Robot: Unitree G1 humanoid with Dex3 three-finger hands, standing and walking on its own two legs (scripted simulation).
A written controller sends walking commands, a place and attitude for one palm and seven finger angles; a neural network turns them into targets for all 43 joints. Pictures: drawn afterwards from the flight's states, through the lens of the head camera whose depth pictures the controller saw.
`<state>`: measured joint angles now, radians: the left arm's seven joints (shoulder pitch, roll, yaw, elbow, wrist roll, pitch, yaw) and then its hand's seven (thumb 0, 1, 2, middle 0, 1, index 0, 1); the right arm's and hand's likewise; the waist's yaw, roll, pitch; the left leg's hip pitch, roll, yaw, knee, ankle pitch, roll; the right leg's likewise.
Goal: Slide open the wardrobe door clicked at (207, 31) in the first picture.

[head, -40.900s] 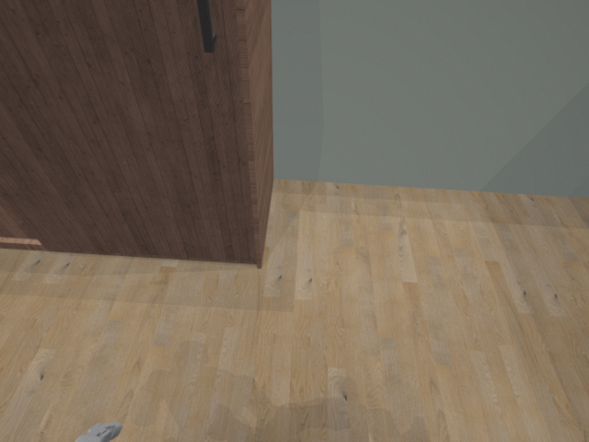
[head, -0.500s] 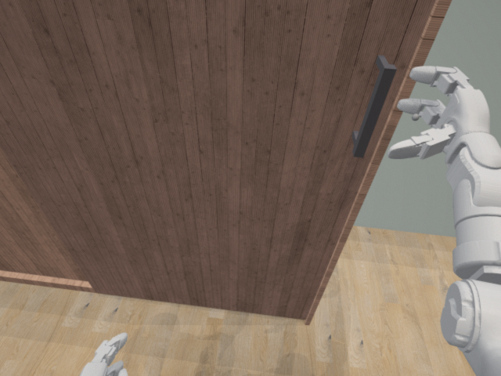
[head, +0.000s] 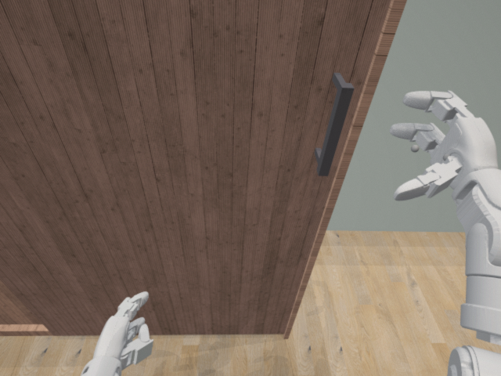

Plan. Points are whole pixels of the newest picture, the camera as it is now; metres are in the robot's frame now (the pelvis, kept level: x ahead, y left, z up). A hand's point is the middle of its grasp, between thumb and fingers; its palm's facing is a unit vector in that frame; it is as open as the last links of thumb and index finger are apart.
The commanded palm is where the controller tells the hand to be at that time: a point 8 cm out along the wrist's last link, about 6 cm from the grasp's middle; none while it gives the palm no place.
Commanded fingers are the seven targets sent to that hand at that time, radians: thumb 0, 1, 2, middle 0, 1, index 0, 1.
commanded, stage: slip the hand off the handle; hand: right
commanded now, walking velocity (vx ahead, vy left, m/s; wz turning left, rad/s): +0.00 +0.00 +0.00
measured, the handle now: (330, 127) +0.45 -0.12 +0.22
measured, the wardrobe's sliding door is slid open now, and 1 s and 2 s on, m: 0.00 0.00 0.00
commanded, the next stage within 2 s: draw the hand back to the body in 0.88 s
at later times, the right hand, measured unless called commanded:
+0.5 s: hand (453, 202) +0.25 -0.21 +0.25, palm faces +0.07 +0.99 -0.09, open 14.7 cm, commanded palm +0.21 -0.25 +0.25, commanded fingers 0.00 0.55 -0.20 0.25 1.15 0.25 1.15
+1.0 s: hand (442, 196) +0.26 -0.21 +0.25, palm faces +0.04 +1.00 -0.09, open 14.7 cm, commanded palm +0.22 -0.25 +0.25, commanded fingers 0.00 0.55 -0.20 0.25 1.15 0.25 1.15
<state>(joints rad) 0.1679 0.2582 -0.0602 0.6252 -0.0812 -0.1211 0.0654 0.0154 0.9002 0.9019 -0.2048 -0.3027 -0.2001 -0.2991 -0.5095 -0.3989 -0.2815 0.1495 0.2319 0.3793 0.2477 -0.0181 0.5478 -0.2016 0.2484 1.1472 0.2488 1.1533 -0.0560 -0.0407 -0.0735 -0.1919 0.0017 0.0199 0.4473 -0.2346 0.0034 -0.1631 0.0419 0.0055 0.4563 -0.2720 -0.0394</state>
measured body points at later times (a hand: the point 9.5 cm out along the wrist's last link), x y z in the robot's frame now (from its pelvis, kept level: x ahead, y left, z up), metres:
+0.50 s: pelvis -0.02 +0.02 +0.00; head -0.08 +0.05 +0.44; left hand +0.20 +0.23 -0.05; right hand +0.24 -0.27 +0.25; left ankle +0.00 +0.12 -0.74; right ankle -0.02 -0.09 -0.74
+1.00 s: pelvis -0.03 +0.02 +0.00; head -0.08 +0.05 +0.44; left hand +0.18 +0.24 -0.06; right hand +0.26 -0.26 +0.25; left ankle +0.00 +0.12 -0.74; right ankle -0.02 -0.09 -0.74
